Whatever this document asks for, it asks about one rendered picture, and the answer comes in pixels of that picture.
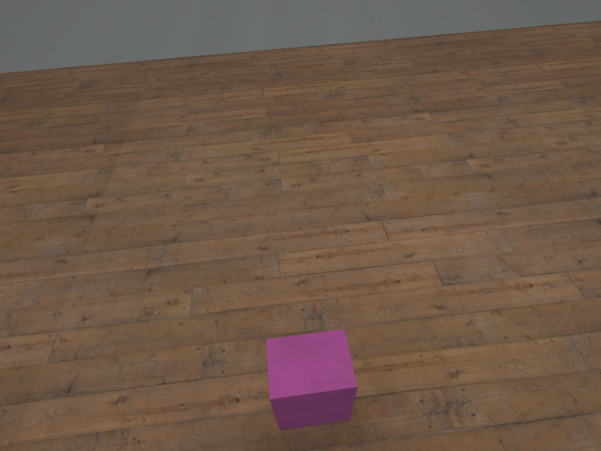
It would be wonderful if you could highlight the carton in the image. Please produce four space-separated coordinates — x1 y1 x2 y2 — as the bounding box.
266 329 358 430

